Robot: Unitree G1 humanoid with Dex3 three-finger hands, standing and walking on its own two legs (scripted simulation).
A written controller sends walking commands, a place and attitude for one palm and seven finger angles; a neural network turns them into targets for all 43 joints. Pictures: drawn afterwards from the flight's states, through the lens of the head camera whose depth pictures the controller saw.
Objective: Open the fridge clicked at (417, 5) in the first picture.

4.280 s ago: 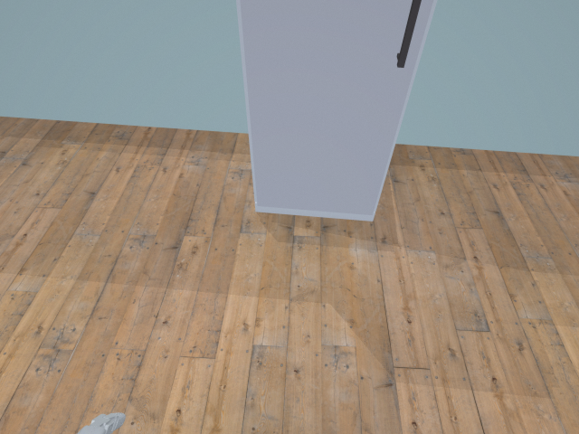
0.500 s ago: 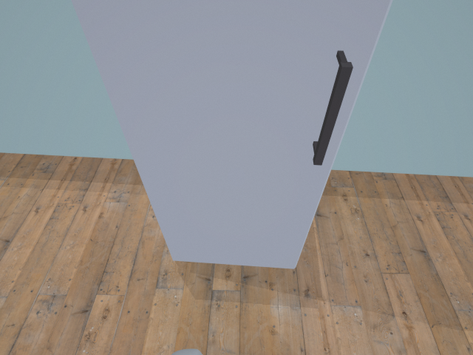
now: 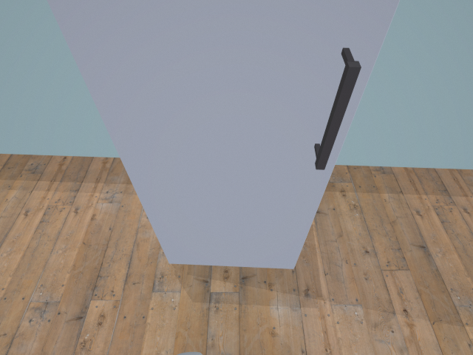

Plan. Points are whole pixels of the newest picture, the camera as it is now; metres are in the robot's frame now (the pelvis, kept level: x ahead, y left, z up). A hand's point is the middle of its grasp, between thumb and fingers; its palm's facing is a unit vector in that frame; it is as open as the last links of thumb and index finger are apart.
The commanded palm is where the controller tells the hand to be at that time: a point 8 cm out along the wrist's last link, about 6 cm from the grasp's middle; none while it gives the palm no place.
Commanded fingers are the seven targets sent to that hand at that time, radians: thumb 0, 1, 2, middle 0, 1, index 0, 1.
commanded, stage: come to a stop and stand still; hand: right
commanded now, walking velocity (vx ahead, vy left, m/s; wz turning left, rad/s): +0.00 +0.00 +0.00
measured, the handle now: (331, 116) +0.50 -0.14 +0.14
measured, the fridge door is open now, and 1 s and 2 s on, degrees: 0 0 0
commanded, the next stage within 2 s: look again from close up in 1.18 s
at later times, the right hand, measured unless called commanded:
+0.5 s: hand out of the picture +0.00 -0.17 -0.16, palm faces +0.02 +0.97 -0.24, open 7.4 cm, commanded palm none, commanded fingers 0.00 -0.90 -0.90 0.20 0.30 0.20 0.30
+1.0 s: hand out of the picture +0.02 -0.15 -0.16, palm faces +0.02 +0.97 -0.24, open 7.3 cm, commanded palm none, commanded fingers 0.00 -0.90 -0.90 0.20 0.30 0.20 0.30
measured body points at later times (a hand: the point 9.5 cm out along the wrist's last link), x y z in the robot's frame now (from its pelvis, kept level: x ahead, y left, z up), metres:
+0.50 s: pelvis -0.01 +0.01 +0.01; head -0.01 +0.04 +0.45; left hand +0.02 +0.24 -0.16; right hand +0.00 -0.22 -0.14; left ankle +0.01 +0.12 -0.73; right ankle -0.01 -0.10 -0.73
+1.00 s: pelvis +0.01 +0.03 +0.01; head +0.02 +0.05 +0.46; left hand -0.01 +0.24 -0.16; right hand +0.02 -0.20 -0.14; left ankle +0.01 +0.12 -0.73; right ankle -0.01 -0.10 -0.73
